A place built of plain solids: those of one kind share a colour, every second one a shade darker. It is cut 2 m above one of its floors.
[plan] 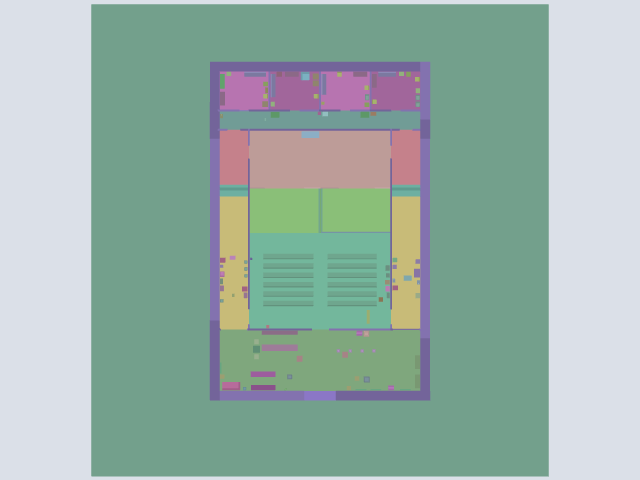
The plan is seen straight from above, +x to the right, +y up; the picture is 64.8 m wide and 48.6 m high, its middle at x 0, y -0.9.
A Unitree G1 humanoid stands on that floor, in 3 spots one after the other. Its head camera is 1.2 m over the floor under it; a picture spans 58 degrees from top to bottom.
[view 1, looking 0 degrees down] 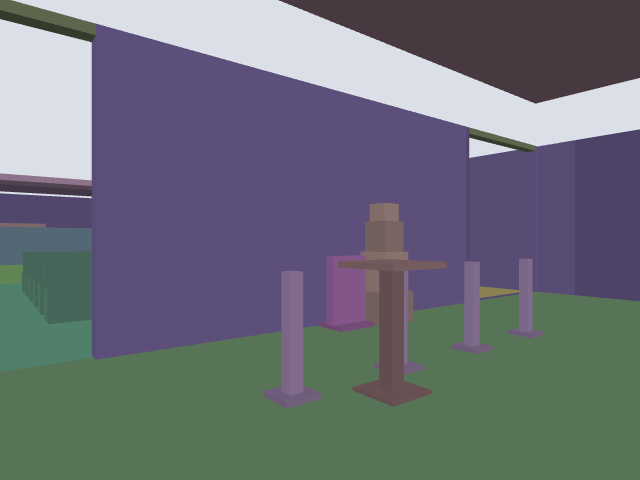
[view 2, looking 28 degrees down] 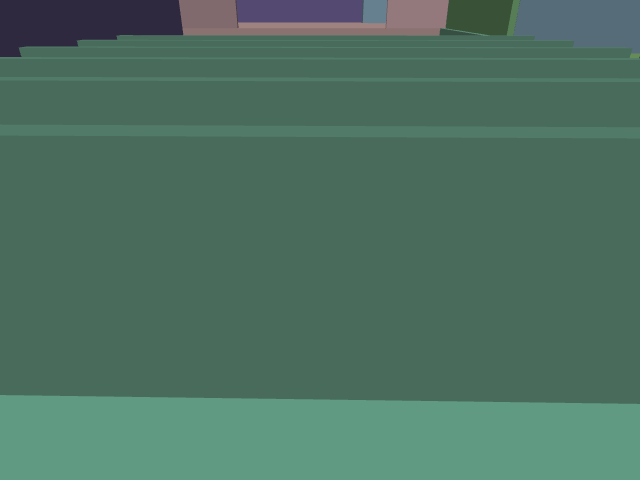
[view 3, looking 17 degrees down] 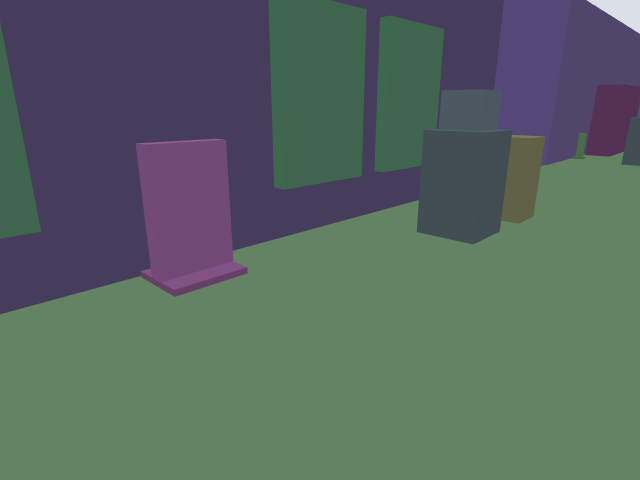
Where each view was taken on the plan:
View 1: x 0.00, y -14.86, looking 52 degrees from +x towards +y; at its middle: wall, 6.09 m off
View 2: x -3.15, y -8.68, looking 91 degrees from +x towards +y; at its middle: seats_parterre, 1.21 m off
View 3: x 8.72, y -13.11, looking -136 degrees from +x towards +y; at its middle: floor_foyer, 4.10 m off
